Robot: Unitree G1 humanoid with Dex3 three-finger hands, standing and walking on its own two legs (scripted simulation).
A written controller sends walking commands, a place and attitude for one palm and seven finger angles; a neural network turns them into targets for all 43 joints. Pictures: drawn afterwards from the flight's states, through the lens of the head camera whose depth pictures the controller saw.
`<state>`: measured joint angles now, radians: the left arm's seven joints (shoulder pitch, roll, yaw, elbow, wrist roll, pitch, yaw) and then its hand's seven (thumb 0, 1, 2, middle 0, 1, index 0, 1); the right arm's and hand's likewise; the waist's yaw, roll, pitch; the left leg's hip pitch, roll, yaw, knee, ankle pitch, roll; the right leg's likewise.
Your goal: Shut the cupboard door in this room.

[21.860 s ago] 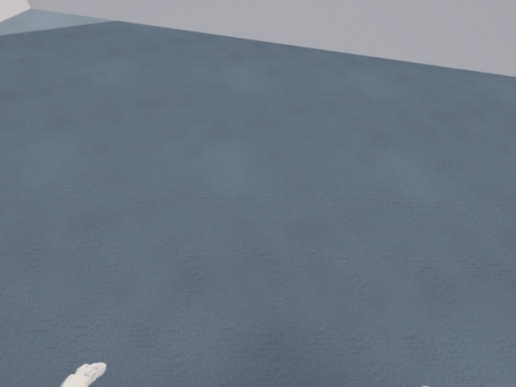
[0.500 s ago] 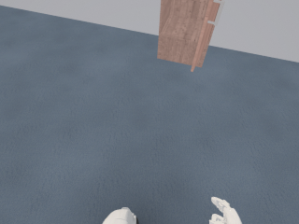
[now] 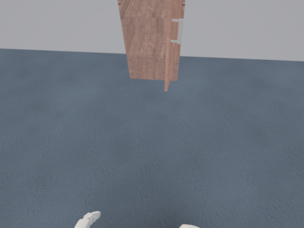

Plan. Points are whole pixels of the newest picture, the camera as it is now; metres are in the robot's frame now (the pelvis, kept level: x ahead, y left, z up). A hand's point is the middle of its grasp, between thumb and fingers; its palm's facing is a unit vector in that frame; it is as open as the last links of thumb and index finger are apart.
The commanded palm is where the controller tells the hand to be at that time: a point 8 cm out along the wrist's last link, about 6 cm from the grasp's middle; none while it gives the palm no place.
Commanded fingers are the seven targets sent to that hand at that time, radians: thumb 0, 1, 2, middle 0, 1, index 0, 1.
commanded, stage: stand and wait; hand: left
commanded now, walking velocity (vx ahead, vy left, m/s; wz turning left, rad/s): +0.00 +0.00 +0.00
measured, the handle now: (176, 31) +1.06 -0.14 -0.04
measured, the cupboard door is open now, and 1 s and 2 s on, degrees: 82 82 82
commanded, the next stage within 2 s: look at it before walking up in 1.12 s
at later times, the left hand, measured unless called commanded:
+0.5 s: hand out of the picture -0.01 +0.19 -0.16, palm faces +0.06 -0.98 -0.18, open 7.3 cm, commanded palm none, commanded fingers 0.00 0.90 0.90 -0.20 -0.30 -0.20 -0.30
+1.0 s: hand out of the picture +0.04 +0.18 -0.16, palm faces +0.03 -0.99 -0.16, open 7.3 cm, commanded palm none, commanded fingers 0.00 0.90 0.90 -0.20 -0.30 -0.20 -0.30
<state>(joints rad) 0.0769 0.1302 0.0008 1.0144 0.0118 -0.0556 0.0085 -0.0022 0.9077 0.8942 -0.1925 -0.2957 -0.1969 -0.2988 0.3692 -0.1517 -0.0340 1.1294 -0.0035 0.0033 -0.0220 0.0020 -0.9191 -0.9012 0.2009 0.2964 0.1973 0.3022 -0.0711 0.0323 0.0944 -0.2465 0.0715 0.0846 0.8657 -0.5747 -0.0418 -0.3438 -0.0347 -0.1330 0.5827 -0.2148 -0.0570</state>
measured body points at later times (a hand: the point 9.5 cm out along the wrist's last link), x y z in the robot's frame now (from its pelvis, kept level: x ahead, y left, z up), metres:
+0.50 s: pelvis +0.03 +0.02 +0.02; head +0.04 +0.03 +0.47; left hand -0.01 +0.24 -0.15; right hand +0.03 -0.19 -0.14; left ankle +0.01 +0.13 -0.73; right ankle +0.06 -0.09 -0.73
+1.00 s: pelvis +0.06 +0.02 +0.02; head +0.06 +0.03 +0.46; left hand +0.04 +0.23 -0.15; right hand +0.03 -0.17 -0.15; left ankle +0.01 +0.13 -0.73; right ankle +0.06 -0.09 -0.73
